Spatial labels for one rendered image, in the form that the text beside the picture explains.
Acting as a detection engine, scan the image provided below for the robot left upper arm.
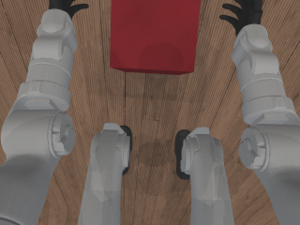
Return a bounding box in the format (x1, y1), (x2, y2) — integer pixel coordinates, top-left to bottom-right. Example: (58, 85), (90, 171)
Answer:
(0, 109), (76, 225)

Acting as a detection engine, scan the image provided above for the carton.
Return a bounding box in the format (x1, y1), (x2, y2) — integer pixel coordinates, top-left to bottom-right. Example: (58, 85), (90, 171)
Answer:
(110, 0), (201, 75)

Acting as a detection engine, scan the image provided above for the left robot forearm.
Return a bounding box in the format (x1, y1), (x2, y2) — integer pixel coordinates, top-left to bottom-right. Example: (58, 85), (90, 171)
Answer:
(0, 8), (78, 152)

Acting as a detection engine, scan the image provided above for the robot right thigh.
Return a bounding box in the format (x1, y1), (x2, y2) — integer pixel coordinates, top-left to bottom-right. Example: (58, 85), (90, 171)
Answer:
(182, 134), (234, 225)

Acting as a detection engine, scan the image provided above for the right robot hand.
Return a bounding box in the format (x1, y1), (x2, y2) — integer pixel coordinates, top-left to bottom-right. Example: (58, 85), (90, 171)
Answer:
(219, 0), (263, 36)

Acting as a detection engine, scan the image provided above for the left robot hand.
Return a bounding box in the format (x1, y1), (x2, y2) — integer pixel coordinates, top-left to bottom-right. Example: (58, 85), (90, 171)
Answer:
(49, 0), (89, 20)

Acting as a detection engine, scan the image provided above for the right robot forearm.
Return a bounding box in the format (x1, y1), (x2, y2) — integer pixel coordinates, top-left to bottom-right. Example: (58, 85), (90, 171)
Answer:
(231, 23), (300, 127)

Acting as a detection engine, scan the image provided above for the robot right upper arm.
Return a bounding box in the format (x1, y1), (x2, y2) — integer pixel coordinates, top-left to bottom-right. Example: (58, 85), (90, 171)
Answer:
(238, 124), (300, 225)

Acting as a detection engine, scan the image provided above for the robot right foot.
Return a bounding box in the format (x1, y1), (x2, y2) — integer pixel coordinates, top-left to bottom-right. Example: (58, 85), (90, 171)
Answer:
(174, 129), (190, 180)

